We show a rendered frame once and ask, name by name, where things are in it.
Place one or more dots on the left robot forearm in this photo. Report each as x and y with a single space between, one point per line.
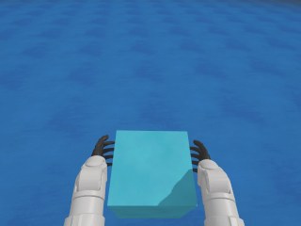
88 194

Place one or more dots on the robot right hand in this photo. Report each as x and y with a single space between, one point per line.
203 153

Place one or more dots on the right robot forearm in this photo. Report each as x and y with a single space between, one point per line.
217 196

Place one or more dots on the robot left hand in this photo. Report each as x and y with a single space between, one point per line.
99 149

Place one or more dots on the carton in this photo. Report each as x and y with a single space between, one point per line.
152 175

